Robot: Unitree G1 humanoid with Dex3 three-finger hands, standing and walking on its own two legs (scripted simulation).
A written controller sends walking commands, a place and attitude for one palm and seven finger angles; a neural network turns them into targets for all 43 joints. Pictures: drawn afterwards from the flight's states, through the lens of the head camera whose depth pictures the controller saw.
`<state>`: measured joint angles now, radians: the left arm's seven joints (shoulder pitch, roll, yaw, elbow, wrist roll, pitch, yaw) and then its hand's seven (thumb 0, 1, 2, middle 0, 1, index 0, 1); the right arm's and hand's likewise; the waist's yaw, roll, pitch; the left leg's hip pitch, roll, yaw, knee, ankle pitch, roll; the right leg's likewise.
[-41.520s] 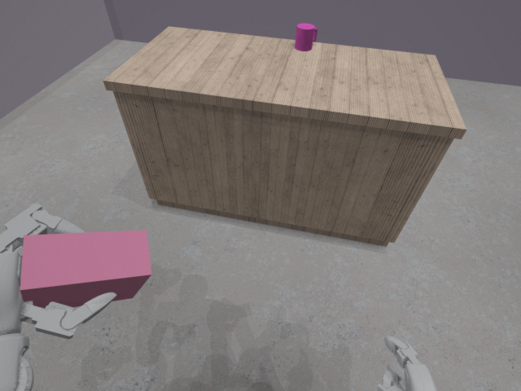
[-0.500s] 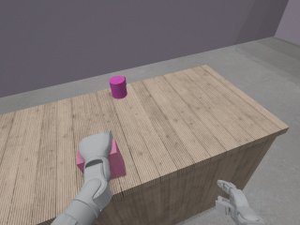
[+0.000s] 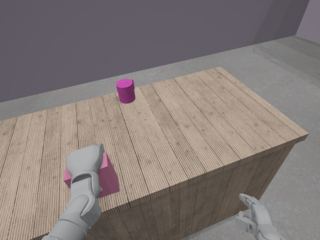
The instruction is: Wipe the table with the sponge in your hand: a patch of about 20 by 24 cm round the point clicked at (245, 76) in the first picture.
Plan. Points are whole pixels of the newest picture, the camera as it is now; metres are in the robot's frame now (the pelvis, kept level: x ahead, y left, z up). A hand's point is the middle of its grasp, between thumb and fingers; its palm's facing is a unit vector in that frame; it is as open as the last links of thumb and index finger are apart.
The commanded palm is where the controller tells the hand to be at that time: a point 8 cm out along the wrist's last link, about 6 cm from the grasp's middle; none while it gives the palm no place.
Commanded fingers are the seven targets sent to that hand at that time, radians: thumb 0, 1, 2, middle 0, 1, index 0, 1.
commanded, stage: wipe forward along the middle lane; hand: left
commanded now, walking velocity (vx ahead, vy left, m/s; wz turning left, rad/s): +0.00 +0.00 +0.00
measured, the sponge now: (96, 182) +0.27 +0.23 -0.02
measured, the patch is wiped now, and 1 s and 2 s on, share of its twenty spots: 1.00 1.00 1.00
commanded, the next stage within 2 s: slide back across to the first lane in 1.46 s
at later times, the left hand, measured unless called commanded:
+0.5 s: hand (88, 156) +0.33 +0.26 +0.02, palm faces -0.08 -0.03 -1.00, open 9.8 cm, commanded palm +0.31 +0.26 +0.06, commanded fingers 0.00 0.10 1.30 -1.20 -1.60 -1.20 -1.60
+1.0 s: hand (85, 142) +0.38 +0.30 +0.03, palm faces -0.11 -0.01 -0.99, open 9.8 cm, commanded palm +0.36 +0.29 +0.06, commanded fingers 0.00 0.10 1.30 -1.20 -1.60 -1.20 -1.60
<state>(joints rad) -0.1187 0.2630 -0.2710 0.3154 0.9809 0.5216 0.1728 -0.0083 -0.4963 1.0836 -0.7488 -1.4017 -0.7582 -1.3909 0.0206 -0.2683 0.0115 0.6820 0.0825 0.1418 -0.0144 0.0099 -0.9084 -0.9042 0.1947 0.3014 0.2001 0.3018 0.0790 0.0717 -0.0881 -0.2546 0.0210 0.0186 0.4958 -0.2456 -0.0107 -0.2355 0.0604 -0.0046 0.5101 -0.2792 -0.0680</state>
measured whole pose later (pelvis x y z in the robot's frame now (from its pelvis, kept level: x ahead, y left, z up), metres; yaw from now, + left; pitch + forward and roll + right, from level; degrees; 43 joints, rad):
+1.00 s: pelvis -0.02 +0.01 -0.01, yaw +1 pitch +10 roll -1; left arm -0.66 0.41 -0.08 1.01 1.00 0.28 0.25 0.00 -0.52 1.09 -0.78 -1.36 -0.79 -1.35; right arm 0.21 -0.27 -0.01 0.74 0.08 0.10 -0.04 0.01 -0.91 -0.90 0.20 0.30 0.20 0.30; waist -0.02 0.06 -0.13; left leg -0.56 0.02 0.00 0.63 -0.25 0.00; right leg -0.51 0.06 -0.03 0.60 -0.27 -0.05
